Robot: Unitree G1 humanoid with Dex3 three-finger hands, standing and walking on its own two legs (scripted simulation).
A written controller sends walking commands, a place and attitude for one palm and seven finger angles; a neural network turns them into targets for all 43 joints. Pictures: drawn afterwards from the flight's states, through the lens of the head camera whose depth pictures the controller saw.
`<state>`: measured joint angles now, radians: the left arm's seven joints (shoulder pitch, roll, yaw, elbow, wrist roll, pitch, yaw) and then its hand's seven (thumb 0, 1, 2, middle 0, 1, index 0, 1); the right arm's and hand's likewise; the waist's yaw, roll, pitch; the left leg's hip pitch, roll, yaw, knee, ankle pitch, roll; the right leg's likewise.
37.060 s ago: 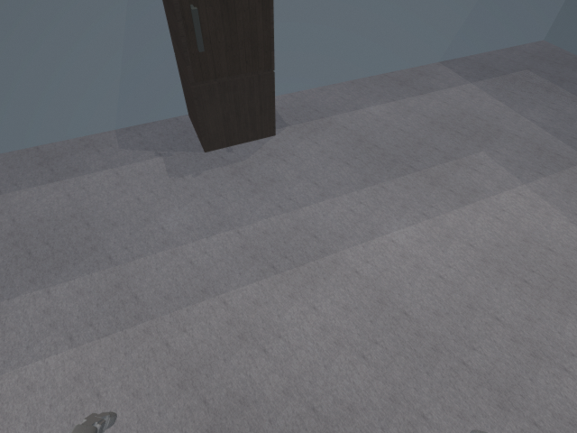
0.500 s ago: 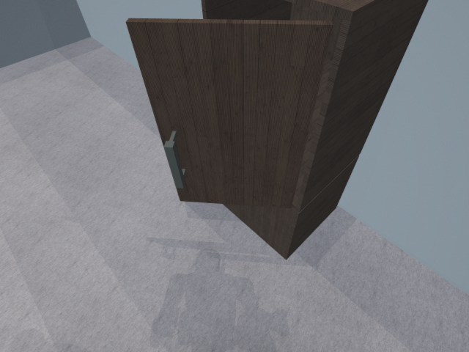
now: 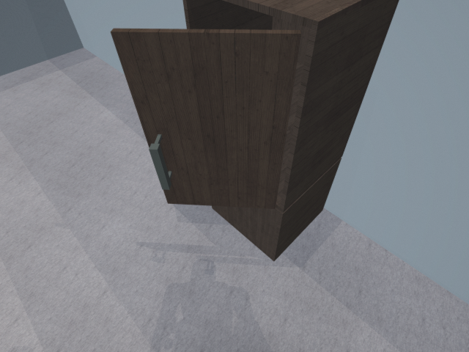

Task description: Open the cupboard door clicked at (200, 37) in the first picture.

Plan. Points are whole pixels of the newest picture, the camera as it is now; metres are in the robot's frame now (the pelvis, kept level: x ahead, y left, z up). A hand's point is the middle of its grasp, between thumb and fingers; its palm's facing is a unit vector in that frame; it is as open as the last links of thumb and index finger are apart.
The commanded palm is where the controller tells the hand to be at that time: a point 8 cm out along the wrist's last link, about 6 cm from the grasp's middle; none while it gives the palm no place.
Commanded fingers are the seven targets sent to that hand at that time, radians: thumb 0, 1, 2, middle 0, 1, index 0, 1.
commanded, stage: come to a stop and stand still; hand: left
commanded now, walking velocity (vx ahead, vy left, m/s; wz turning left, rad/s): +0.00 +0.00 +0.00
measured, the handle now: (162, 162) +0.62 +0.24 -0.10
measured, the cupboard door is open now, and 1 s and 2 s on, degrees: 41 41 41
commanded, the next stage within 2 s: look again from close up in 0.74 s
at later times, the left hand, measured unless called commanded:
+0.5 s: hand out of the picture +0.04 +0.17 -0.17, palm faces +0.02 -0.98 -0.21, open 7.3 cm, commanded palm none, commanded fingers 0.00 0.90 0.90 -0.20 -0.30 -0.20 -0.30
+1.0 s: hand out of the picture +0.08 +0.18 -0.17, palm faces +0.02 -0.97 -0.22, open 7.3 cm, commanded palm none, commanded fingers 0.00 0.90 0.90 -0.20 -0.30 -0.20 -0.30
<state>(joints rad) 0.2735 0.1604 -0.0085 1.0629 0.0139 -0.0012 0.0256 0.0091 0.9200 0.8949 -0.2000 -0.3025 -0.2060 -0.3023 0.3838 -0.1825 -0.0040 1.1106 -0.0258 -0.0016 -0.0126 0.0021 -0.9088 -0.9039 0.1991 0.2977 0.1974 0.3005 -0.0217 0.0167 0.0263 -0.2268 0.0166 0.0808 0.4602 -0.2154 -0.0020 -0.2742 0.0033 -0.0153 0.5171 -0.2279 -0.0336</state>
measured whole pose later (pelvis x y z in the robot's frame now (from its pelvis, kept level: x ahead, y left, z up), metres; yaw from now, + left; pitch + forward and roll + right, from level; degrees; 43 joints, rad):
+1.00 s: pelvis +0.06 +0.00 +0.00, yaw +0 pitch +0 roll +1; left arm 0.24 0.17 0.00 1.10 0.01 -0.02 0.03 0.00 0.91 0.90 -0.20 -0.30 -0.20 -0.30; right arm 0.23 -0.16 0.00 1.14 -0.02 -0.03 -0.03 0.00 -0.91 -0.90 0.20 0.30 0.20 0.30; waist 0.00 0.00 0.04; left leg -0.13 0.03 0.07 0.40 -0.27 -0.02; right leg -0.17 0.02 -0.02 0.45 -0.28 -0.04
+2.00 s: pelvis -0.02 +0.00 -0.12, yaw +3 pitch +14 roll -1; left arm 0.35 0.22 0.18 0.18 -0.29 -0.55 -0.39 0.01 0.49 0.72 -0.23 -0.57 -0.24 -0.57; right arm 0.13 -0.29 -0.05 0.48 0.01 -0.27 -0.04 0.01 -0.90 -0.90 0.20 0.30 0.20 0.30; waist 0.05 -0.04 -0.11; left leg -1.00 0.02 -0.01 1.30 -0.55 0.00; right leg -0.99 -0.02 -0.08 1.28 -0.54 -0.04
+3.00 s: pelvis -0.01 +0.02 -0.11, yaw +2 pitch +20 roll -4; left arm 0.06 0.41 0.41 0.30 -0.37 -0.37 -0.58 -0.01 -0.49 0.30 -0.30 -1.20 -0.30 -1.20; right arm 0.21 -0.27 0.04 0.53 0.02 -0.22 -0.05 0.01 -0.90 -0.90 0.21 0.30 0.21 0.30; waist 0.00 0.01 -0.14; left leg -1.09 0.03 -0.02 1.30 -0.56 0.02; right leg -1.06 0.00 -0.09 1.23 -0.53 -0.01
